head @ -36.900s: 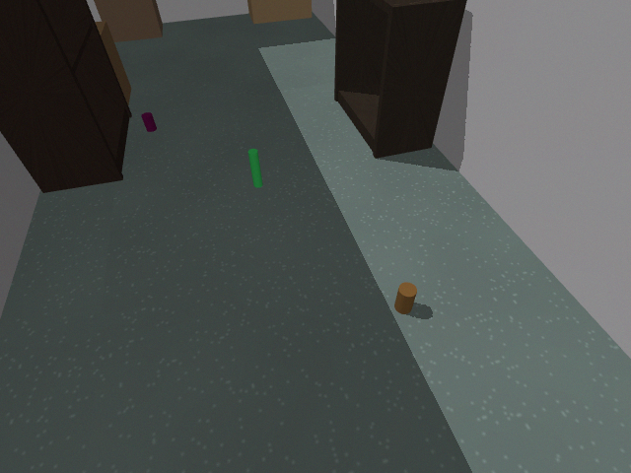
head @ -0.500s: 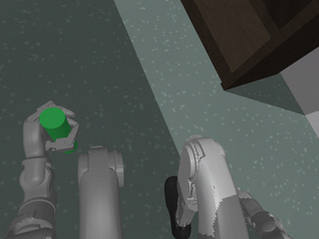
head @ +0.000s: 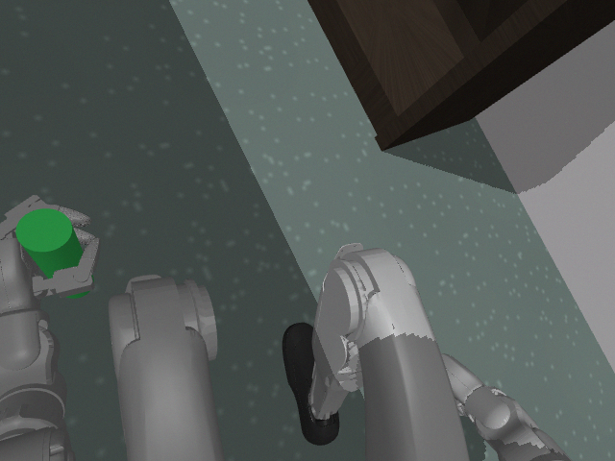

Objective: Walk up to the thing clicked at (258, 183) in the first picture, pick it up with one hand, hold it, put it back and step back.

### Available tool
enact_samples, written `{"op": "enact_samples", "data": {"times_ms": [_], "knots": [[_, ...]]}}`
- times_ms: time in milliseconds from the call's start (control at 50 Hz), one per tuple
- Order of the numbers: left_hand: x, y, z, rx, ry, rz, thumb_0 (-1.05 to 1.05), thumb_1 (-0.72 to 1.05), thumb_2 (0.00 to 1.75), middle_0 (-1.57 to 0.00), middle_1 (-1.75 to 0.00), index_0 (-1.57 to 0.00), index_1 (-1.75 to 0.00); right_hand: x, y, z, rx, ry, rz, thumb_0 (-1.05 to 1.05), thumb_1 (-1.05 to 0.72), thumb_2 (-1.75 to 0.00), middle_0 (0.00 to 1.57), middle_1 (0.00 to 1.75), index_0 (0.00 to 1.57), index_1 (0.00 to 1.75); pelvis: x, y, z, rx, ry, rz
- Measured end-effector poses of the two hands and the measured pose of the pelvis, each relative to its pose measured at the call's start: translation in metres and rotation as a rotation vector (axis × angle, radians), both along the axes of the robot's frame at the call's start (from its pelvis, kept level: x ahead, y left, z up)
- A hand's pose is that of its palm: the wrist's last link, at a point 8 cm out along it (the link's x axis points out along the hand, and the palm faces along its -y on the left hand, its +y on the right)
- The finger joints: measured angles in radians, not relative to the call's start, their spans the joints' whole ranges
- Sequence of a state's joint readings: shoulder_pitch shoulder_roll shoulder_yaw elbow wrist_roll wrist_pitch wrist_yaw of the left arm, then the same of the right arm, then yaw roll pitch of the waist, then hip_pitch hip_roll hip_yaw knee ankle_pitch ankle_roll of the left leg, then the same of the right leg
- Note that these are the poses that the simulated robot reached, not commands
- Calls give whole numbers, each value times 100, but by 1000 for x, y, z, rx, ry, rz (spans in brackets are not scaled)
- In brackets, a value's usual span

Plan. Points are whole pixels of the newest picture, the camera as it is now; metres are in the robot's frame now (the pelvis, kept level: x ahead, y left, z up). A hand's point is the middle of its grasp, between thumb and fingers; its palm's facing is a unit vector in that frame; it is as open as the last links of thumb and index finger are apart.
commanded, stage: lower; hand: left
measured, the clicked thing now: (63, 261) +0.38 +0.24 -0.17
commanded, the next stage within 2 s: loosen in 0.52 s
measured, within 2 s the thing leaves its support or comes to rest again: rests again in 1.14 s
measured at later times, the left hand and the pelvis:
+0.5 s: hand (75, 256) +0.38 +0.22 -0.15, palm faces +0.20 -0.98 +0.01, open 6.3 cm; pelvis -0.01 +0.01 +0.00, yaw -2 degrees
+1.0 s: hand (78, 251) +0.39 +0.22 -0.16, palm faces +0.20 -0.98 +0.03, open 13.1 cm; pelvis -0.01 +0.01 +0.00, yaw -4 degrees
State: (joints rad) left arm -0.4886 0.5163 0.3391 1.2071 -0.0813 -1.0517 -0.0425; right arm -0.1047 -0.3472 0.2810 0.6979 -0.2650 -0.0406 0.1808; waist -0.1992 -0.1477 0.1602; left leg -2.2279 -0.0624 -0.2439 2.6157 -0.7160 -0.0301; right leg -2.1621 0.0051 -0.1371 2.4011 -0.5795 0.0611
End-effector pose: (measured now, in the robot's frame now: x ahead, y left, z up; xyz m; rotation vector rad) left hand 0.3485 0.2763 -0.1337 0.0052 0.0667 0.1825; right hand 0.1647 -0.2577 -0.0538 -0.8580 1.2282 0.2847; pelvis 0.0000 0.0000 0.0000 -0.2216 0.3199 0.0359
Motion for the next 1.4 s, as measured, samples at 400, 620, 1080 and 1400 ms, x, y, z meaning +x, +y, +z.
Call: {"op": "enact_samples", "data": {"times_ms": [400, 620, 1080, 1400], "knots": [[-2, -3, -18, -17, -38, 15, 2, 6, 111, -98, -108, -95, -106, -3, 17, 15, -49, 7, 109, 0, -92, -90, 21, 30, 20, 30, -8, 7, -5, -49, -67, -18], [-3, -3, -18, -14, -50, 13, 1, 6, 112, -98, -108, -95, -106, -8, 23, 23, -58, 11, 141, 0, -91, -90, 21, 30, 20, 30, -11, 10, -3, -65, -86, -26], [4, 0, -31, -27, -72, 31, -1, -50, 28, -49, -37, -47, -39, -12, 25, 27, -83, 67, 154, 0, -92, -90, 21, 31, 20, 30, -8, 13, -3, -91, -80, -37], [5, 1, -25, -14, -79, 21, -1, -61, 6, -13, -5, -11, -7, 1, 31, 28, -68, 32, 174, 0, -91, -90, 21, 31, 20, 30, -9, 12, -1, -86, -80, -40]]}}
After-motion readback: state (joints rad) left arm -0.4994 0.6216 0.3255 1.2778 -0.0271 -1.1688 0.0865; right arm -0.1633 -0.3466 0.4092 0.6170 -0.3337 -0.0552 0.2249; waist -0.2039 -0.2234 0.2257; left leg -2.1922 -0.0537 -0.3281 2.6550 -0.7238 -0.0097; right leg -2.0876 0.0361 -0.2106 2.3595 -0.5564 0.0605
